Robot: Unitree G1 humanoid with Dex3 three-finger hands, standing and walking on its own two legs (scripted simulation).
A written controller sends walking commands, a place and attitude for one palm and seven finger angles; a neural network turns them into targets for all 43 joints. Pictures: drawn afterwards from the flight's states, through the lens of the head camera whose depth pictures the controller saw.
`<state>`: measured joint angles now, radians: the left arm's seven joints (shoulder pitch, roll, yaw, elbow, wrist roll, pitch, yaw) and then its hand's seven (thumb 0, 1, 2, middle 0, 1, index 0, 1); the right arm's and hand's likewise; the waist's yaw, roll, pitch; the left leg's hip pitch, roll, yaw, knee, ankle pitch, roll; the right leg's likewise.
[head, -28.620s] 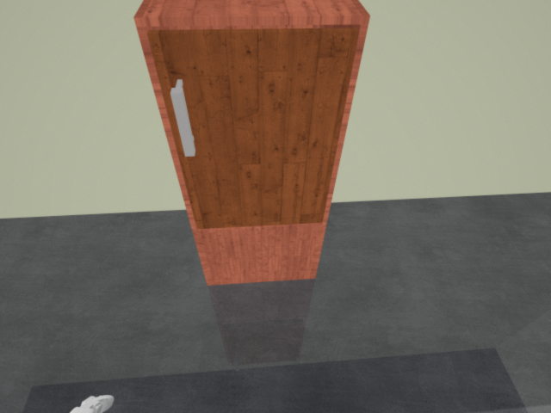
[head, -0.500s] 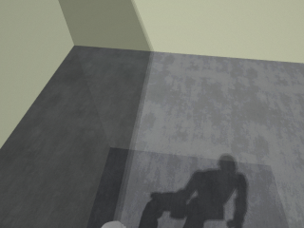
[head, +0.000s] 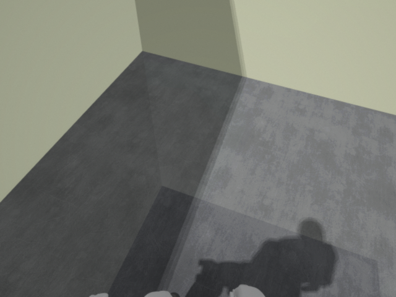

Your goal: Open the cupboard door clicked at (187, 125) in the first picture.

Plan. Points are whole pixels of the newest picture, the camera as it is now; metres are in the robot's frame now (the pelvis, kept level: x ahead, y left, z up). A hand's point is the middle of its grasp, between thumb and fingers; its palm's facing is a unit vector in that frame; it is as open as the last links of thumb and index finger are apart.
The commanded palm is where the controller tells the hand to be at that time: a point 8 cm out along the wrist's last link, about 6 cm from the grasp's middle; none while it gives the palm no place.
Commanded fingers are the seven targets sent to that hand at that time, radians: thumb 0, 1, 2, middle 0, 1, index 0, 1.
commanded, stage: turn to face it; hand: left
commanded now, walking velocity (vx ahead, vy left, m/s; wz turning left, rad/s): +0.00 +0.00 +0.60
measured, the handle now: out of the picture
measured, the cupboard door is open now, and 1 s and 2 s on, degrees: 45 45 45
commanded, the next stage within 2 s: none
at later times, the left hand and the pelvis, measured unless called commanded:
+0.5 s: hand out of the picture +0.03 +0.16 -0.18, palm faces +0.35 -0.91 -0.22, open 7.4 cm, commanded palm none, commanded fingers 0.00 0.90 0.90 -0.20 -0.30 -0.20 -0.30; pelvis +0.04 -0.04 -0.01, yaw +21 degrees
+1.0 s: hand out of the picture +0.01 +0.10 -0.15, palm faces +0.59 -0.76 -0.26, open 7.4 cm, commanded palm none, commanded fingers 0.00 0.90 0.90 -0.20 -0.30 -0.20 -0.30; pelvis +0.07 -0.09 +0.01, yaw +38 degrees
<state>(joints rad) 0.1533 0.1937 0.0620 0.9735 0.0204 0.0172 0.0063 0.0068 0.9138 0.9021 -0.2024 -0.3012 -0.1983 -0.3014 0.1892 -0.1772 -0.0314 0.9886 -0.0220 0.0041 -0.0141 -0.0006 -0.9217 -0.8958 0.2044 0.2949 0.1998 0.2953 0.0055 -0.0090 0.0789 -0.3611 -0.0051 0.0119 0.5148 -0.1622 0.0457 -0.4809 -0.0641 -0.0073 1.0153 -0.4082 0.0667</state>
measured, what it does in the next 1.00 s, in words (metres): steps to the right, turning left: right foot, then left foot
